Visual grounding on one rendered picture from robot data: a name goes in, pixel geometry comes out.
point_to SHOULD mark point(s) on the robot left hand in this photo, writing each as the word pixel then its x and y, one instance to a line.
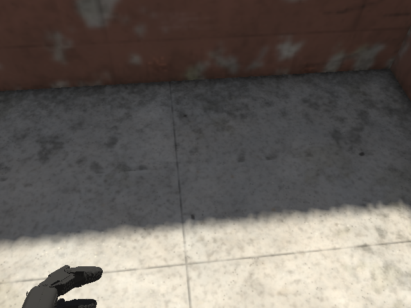
pixel 59 282

